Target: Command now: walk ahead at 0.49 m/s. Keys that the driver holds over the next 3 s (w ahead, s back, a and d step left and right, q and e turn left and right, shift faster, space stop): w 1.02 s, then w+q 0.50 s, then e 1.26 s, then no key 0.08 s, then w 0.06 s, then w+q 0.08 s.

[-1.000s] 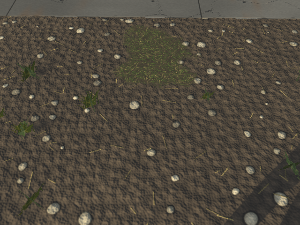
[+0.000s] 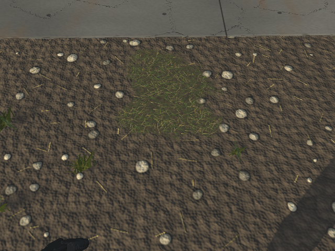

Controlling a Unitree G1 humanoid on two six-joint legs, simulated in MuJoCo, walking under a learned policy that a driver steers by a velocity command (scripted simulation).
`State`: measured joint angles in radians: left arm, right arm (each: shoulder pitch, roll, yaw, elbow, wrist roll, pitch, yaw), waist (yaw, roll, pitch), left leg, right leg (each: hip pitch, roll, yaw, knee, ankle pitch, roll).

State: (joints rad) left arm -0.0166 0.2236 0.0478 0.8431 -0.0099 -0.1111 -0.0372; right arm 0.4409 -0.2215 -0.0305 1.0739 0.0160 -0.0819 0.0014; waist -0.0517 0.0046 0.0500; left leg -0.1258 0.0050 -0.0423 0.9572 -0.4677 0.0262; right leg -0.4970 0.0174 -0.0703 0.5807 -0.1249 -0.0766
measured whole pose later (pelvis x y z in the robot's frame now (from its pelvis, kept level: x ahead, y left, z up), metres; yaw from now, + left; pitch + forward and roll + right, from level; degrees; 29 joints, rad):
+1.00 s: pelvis +0.55 +0.04 +0.02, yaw +0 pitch +2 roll +2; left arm 0.00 0.23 0.05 0.86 -0.02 -0.08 -0.03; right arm 0.40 -0.23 -0.06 1.03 0.01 -0.08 -0.01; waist -0.08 -0.04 0.01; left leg 0.08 -0.04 0.06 0.21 -0.33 0.02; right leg -0.60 -0.07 -0.01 0.54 0.02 -0.05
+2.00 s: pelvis +1.00 +0.08 +0.02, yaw +6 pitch +1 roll +1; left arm 0.13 0.26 0.09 0.90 -0.02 0.02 0.02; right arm 0.12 -0.24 -0.07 0.91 -0.02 -0.03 -0.05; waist 0.00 -0.03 0.05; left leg -0.20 0.01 0.22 0.35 -0.18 0.05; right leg -0.56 -0.10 -0.01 0.84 -0.24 0.04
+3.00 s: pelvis +1.07 +0.06 +0.02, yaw -26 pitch +2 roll +0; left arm 0.16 0.29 0.06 0.70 -0.02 0.03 0.00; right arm 0.20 -0.29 -0.07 0.85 0.02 0.00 -0.01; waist -0.04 0.00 0.02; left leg -0.22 0.07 0.05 0.45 -0.27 -0.01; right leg -0.29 -0.01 0.00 0.59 -0.34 0.02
